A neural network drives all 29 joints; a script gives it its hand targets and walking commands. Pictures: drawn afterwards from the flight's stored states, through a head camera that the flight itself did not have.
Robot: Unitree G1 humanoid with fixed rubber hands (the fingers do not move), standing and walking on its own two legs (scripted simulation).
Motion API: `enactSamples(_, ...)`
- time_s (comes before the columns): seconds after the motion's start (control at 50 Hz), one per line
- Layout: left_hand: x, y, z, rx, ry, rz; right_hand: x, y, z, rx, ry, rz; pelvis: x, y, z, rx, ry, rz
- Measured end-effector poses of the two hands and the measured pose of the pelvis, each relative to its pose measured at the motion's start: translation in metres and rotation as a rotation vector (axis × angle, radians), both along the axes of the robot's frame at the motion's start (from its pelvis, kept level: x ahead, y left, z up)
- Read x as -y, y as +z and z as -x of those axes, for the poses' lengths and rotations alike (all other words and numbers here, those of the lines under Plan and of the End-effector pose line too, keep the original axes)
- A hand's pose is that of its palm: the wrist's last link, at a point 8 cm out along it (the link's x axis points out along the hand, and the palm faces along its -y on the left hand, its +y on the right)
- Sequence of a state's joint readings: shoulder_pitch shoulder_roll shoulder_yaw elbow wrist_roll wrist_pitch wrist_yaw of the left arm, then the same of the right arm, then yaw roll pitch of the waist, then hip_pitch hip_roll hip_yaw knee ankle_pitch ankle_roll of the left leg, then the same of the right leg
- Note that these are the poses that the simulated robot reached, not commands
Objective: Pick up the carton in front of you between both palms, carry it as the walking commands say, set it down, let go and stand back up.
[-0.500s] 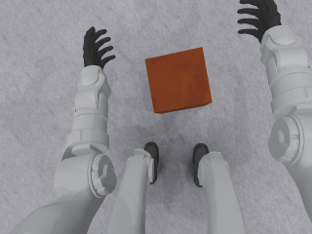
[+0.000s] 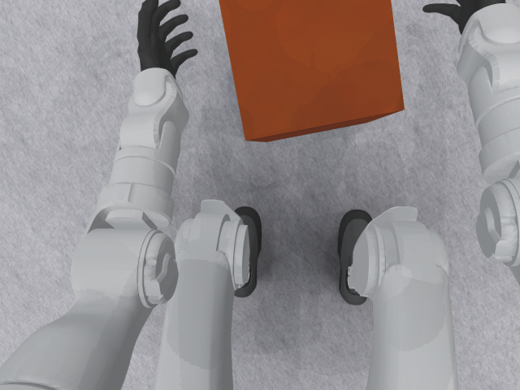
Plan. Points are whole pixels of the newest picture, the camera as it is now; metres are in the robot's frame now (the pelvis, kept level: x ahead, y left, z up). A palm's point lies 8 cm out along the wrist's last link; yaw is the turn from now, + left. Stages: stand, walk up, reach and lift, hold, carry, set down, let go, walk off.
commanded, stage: reach and lift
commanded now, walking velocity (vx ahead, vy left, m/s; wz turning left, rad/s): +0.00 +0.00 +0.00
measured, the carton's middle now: (308, 70) +0.52 -0.02 -0.30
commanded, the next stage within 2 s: none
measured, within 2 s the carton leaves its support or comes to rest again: leaves its support in 1.06 s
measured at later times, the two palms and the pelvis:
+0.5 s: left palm (179, 71) +0.51 +0.17 -0.22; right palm (426, 40) +0.54 -0.19 -0.24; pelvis +0.00 +0.00 -0.06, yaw +1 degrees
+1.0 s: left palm (200, 63) +0.52 +0.14 -0.21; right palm (414, 34) +0.54 -0.17 -0.23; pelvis -0.01 +0.00 -0.05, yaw +1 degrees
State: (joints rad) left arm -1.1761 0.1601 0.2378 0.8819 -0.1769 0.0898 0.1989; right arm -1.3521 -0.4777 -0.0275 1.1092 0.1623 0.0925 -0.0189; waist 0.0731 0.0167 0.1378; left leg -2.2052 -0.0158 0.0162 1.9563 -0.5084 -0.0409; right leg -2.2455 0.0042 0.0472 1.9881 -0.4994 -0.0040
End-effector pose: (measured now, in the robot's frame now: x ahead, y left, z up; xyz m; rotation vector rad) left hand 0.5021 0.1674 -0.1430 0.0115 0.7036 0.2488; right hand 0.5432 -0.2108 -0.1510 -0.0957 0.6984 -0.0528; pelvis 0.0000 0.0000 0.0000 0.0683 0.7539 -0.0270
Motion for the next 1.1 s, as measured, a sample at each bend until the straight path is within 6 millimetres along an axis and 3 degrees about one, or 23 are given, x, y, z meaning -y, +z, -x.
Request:
enactSamples(0.18,0.0,-0.062,0.001,-0.066,-0.017,-0.01,-0.009,-0.066,0.003,-0.053,-0.007,-0.01,0.0,-0.037,0.011,0.071,0.009,0.001)
enactSamples(0.32,-0.01,-0.078,-0.012,-0.043,-0.014,-0.015,-0.019,-0.095,0.0,-0.025,0.02,-0.009,0.002,-0.055,0.007,0.108,0.024,0.005)
enactSamples(0.64,0.006,-0.073,-0.008,-0.05,-0.04,0.004,-0.024,-0.078,0.006,-0.038,0.013,-0.012,-0.002,-0.049,0.001,0.085,0.023,0.013)
enactSamples(0.78,0.029,-0.07,-0.015,-0.035,-0.08,0.027,-0.044,-0.075,0.002,-0.03,0.049,-0.024,-0.002,-0.045,0.003,0.078,0.026,0.013)
enactSamples(1.1,0.032,-0.059,-0.025,-0.033,-0.014,0.023,-0.045,-0.072,0.004,-0.054,0.04,-0.01,0.003,-0.059,0.004,0.09,0.014,0.009)
